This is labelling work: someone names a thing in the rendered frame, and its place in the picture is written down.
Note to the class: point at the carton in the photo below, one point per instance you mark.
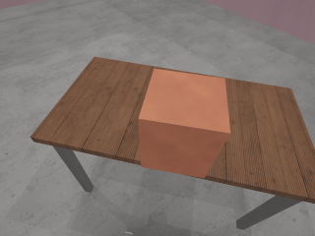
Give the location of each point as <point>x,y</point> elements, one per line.
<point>183,122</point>

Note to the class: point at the table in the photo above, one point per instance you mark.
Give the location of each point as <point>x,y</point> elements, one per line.
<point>269,149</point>

